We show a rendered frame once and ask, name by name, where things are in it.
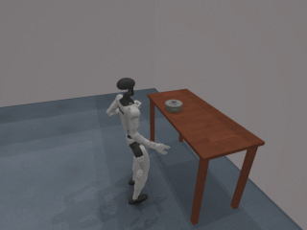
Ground lid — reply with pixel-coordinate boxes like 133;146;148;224
165;100;183;107

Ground table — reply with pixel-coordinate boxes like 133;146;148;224
147;88;265;225

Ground right robot forearm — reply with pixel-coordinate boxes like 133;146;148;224
133;133;157;150

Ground right robot thigh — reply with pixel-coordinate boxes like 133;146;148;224
132;142;150;179

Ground left robot hand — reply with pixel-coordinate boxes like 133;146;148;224
134;100;142;108

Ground right robot hand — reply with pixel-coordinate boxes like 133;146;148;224
155;143;170;155

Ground pot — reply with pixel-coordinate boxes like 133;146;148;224
166;105;182;112

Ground humanoid robot torso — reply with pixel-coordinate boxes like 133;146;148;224
118;98;140;149

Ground right robot upper arm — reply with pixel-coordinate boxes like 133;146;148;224
129;106;140;140

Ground left robot upper arm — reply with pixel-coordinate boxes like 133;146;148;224
106;94;123;118

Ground left robot forearm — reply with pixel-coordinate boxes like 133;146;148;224
114;108;120;115

